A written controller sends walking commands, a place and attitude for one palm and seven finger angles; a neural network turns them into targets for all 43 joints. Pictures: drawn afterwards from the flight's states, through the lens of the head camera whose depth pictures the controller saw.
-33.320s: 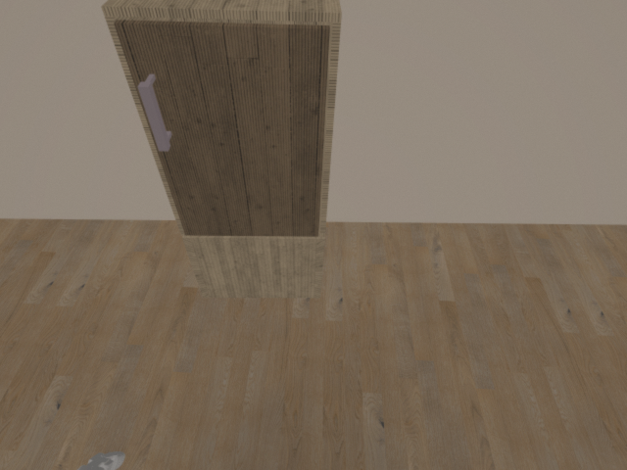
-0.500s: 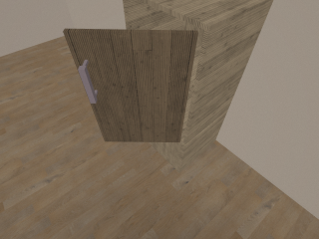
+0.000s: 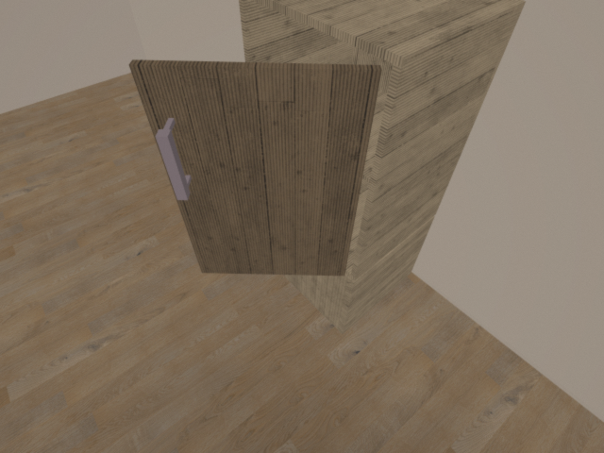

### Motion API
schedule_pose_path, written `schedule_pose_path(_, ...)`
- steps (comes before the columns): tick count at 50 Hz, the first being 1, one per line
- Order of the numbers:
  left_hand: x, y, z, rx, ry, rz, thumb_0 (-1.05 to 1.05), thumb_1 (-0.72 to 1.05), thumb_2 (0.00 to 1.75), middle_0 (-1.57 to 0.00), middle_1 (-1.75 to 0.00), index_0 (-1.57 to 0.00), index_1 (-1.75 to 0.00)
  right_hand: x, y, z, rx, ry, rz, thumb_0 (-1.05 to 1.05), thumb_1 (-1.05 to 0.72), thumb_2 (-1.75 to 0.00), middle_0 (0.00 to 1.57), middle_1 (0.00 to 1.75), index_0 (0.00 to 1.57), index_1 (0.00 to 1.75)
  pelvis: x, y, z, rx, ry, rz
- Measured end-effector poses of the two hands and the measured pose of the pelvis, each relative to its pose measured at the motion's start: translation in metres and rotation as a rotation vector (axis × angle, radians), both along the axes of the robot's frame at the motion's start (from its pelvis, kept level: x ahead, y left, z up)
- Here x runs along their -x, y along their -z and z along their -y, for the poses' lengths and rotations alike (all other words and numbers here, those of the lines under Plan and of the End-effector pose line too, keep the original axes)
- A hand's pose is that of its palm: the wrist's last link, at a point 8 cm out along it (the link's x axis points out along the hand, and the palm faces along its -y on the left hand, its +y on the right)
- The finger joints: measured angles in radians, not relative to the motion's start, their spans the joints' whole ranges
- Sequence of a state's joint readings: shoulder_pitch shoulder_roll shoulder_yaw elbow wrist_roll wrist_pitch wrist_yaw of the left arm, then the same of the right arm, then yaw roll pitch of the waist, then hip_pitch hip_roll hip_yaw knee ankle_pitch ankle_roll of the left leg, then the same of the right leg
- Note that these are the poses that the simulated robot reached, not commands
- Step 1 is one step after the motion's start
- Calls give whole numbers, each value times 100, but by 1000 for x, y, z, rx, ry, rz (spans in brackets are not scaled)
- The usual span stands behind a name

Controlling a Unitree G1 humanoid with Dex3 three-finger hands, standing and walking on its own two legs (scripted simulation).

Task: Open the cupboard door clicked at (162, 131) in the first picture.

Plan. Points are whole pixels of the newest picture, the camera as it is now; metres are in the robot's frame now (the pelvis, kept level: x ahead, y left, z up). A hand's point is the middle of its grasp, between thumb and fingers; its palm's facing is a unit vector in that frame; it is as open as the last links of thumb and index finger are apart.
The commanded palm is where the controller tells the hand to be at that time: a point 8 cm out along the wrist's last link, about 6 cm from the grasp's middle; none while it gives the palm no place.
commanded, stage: shuffle to correct the standing spot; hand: left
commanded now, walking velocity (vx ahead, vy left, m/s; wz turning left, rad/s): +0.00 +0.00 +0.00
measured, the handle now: (177, 160) +0.59 +0.27 +0.03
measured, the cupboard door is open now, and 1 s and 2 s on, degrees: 48 48 48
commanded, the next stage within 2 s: come to a stop and stand still in 0.20 s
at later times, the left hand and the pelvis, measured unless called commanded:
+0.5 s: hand out of the picture +0.05 +0.21 -0.18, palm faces +0.01 -0.97 -0.24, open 7.4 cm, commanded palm none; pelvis +0.05 +0.02 -0.01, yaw -1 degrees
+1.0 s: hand out of the picture +0.09 +0.17 -0.17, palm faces -0.01 -0.98 -0.21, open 7.3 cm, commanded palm none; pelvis +0.03 -0.01 +0.00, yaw -1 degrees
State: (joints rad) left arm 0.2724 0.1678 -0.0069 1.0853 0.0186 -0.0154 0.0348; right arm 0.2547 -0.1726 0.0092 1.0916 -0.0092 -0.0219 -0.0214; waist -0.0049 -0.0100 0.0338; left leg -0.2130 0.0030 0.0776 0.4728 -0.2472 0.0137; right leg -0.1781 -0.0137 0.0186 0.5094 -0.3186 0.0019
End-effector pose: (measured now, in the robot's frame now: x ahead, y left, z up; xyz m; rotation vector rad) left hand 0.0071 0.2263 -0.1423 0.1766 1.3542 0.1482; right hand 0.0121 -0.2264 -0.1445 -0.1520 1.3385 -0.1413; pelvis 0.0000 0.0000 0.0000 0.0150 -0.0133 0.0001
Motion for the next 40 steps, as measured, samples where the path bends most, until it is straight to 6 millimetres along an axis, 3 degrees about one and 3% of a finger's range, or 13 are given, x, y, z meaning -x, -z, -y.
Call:
schedule_pose_path(10,0,6,3,18,-18,-15,1,91,90,-20,-30,-20,-30,-15,1,6,14,-15,-1,0,-91,-90,20,30,20,30,-11,4,0,7,-2,-2)
schedule_pose_path(19,-3,15,-20,15,-51,-89,1,91,90,-20,-30,-20,-30,-34,2,-14,26,-14,-12,0,-91,-90,20,30,20,30,-40,10,-18,-3,11,-11)
schedule_pose_path(25,-41,6,-29,-26,-18,-59,1,91,90,-20,-30,-20,-30,-32,6,-28,-5,16,-44,0,-91,-90,20,30,20,30,-47,6,-18,-13,19,-6)
schedule_pose_path(32,-87,-5,-26,-58,25,47,1,91,90,-20,-29,-19,-30,-42,11,-19,-13,52,-47,1,-92,-90,20,30,20,30,-52,4,-11,-8,18,-20)
schedule_pose_path(40,-106,-6,-3,-21,53,122,1,91,90,-20,-30,-20,-30,-51,3,-3,2,44,11,0,-92,-90,20,30,20,30,-44,1,0,-10,22,-12)
